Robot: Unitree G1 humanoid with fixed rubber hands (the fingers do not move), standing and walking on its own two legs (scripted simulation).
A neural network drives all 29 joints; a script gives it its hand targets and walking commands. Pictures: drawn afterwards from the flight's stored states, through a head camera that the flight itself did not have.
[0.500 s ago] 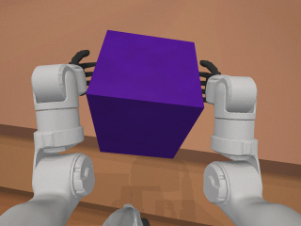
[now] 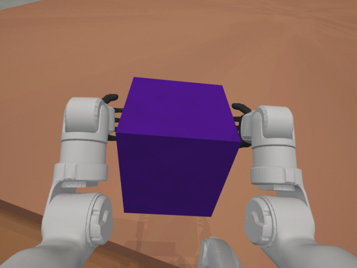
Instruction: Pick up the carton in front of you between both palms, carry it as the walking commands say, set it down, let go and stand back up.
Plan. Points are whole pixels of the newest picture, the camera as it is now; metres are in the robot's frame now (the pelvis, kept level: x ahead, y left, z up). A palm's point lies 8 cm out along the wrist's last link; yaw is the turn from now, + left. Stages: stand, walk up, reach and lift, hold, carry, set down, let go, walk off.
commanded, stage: carry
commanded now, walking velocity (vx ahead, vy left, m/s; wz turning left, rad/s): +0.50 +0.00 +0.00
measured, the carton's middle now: (173, 148) +0.38 +0.04 +0.10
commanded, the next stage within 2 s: none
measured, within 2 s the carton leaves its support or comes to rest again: neither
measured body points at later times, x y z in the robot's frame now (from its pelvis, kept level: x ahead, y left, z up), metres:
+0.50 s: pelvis +0.31 +0.03 +0.13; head +0.30 -0.01 +0.58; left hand +0.68 +0.18 +0.34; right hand +0.69 -0.12 +0.30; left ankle +0.52 +0.13 -0.46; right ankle +0.13 -0.09 -0.61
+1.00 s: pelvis +0.58 +0.05 +0.25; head +0.57 +0.06 +0.70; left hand +0.97 +0.20 +0.46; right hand +0.96 -0.10 +0.45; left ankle +0.52 +0.12 -0.49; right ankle +0.73 -0.10 -0.42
